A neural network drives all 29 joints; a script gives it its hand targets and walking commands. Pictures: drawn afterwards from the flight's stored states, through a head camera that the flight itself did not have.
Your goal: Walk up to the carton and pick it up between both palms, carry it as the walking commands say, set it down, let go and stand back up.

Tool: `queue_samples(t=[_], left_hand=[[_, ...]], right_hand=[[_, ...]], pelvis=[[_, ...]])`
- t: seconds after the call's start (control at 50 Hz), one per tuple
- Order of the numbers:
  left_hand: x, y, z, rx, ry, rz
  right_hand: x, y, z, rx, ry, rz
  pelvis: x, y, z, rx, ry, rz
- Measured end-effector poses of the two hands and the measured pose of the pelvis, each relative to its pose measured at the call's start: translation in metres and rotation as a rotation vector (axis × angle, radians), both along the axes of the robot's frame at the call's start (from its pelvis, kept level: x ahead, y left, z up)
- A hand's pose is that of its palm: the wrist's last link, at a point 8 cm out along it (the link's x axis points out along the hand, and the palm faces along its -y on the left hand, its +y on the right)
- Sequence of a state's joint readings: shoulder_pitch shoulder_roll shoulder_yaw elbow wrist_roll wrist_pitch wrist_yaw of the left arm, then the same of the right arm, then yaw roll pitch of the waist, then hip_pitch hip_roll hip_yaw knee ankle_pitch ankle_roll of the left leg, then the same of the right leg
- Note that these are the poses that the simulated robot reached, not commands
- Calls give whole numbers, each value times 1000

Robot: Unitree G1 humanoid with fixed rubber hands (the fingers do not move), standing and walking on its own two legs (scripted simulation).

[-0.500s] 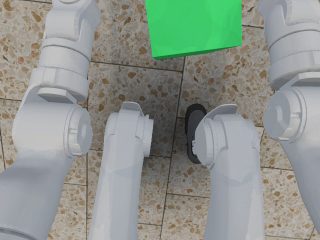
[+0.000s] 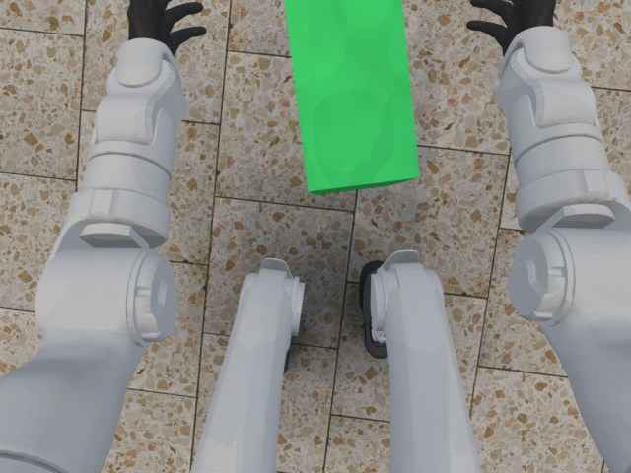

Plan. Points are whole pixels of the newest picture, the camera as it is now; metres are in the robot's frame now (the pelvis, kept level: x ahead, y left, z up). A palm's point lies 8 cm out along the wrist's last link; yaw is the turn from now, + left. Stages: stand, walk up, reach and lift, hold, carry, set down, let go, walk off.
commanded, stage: set down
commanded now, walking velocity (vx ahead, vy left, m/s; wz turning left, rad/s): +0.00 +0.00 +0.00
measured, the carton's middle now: (347, 111) +0.53 -0.04 -0.38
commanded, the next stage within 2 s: let go in 0.54 s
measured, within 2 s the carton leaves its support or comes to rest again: neither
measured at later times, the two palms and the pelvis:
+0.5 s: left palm out of the picture +0.54 +0.16 +0.07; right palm out of the picture +0.54 -0.22 +0.05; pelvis +0.03 +0.00 +0.14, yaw -1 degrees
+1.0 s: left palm out of the picture +0.44 +0.17 +0.12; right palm out of the picture +0.41 -0.24 +0.12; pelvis +0.08 +0.00 +0.21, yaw -3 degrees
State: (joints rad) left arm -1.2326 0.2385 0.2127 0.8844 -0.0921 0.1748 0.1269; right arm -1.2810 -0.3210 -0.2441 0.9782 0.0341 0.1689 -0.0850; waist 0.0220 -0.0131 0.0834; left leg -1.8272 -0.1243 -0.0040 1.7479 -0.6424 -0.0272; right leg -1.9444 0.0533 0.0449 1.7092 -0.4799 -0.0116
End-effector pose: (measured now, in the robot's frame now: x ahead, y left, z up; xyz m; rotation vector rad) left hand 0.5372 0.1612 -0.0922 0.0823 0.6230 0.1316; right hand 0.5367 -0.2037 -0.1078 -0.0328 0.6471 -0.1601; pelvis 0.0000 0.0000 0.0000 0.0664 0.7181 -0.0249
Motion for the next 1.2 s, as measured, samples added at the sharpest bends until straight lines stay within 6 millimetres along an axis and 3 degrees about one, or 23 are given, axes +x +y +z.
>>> queue_samples(t=[0.12,0.18,0.38,0.54,0.6,0.66,0.74,0.82,0.86,0.92,1.02,1.12,1.2], left_hand=[[11,-6,57,-32,-27,-13],[11,-4,74,-31,3,-18],[-2,8,108,-11,21,5],[9,0,175,-26,-35,-24],[4,1,181,0,2,-42],[-5,5,176,21,41,-47],[-26,12,156,33,106,-56],[-58,19,152,43,131,-53],[-68,22,161,63,122,-75],[-77,16,183,57,95,-120],[-107,17,219,42,102,-152],[-147,42,241,64,108,-101],[-194,52,244,69,172,-91]], right_hand=[[14,-4,69,-12,-49,1],[19,-3,93,-2,-56,21],[-2,-3,110,8,19,49],[5,-13,181,-27,-42,42],[13,-9,200,-51,-60,78],[11,-1,197,-72,-31,118],[-15,9,169,-87,64,145],[-71,-1,146,-117,173,108],[-93,-15,156,-139,169,59],[-107,-33,192,-140,101,-15],[-134,-34,237,-106,76,-9],[-160,-25,256,-86,66,29],[-199,-27,261,-85,109,18]], pelvis=[[7,-1,35,5,-7,-4],[11,-1,54,8,3,-8],[21,-4,107,15,19,-18],[30,-4,143,7,-19,-27],[34,-5,152,6,-21,-29],[38,-6,159,6,-17,-31],[43,-8,168,6,-12,-32],[54,-8,181,0,-43,-33],[60,-7,187,-4,-69,-34],[66,-5,198,-13,-119,-38],[79,-2,215,-29,-216,-44],[81,1,227,-42,-315,-48],[84,3,236,-54,-398,-51]])
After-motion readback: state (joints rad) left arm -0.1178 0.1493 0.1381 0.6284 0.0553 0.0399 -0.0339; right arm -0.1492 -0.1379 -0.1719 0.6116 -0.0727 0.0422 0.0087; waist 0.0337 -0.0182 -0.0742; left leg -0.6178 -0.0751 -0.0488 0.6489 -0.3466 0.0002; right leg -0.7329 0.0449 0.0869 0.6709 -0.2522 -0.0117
